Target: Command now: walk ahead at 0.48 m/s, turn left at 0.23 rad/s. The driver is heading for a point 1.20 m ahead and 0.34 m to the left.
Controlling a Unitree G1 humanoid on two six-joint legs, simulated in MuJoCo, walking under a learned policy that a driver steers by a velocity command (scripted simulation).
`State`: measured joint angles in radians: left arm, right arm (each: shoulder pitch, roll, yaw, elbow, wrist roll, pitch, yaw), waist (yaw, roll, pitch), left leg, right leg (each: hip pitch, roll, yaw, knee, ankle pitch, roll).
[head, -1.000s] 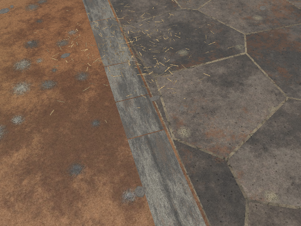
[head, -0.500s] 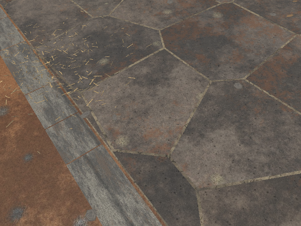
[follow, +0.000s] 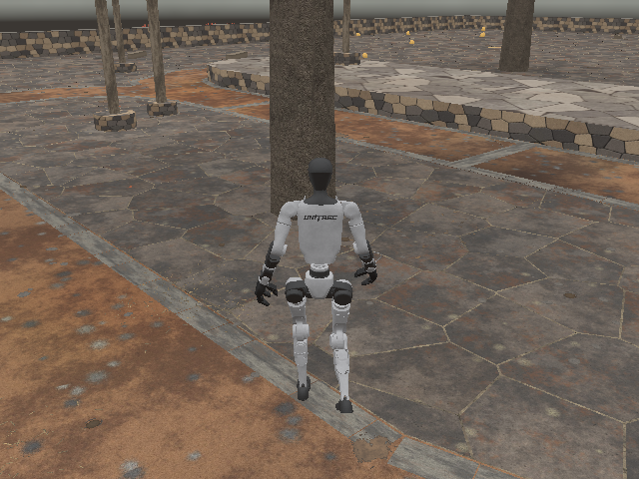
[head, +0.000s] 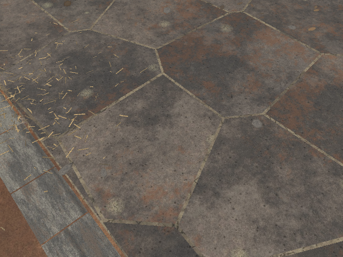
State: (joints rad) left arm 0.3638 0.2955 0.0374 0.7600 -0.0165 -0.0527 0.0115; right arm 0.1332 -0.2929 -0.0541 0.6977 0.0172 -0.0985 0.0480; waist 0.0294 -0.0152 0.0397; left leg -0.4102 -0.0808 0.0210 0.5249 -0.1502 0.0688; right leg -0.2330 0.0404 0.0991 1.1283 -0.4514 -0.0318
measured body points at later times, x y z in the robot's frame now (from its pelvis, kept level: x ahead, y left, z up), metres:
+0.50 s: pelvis +0.28 -0.04 +0.01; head +0.30 -0.04 +0.46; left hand +0.38 +0.26 -0.07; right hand +0.42 -0.30 -0.11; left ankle +0.16 +0.07 -0.64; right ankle +0.35 -0.13 -0.73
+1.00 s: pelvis +0.51 +0.10 +0.00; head +0.54 +0.13 +0.45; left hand +0.42 +0.39 -0.12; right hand +0.81 -0.02 -0.08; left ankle +0.53 +0.20 -0.73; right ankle +0.48 -0.10 -0.63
